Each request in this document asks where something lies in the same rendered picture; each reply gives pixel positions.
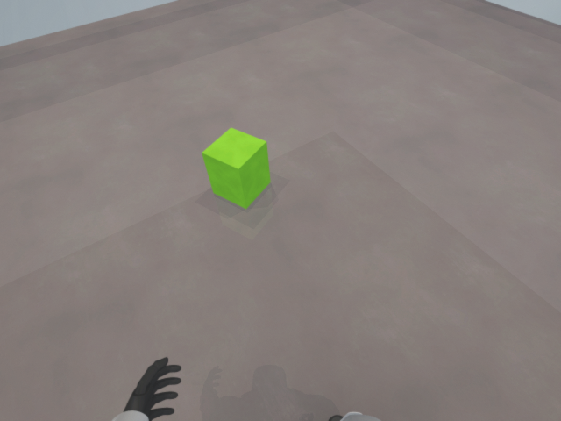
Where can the left robot hand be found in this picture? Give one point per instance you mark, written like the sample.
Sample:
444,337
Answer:
143,398

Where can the carton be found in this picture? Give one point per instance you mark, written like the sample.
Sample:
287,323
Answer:
238,167

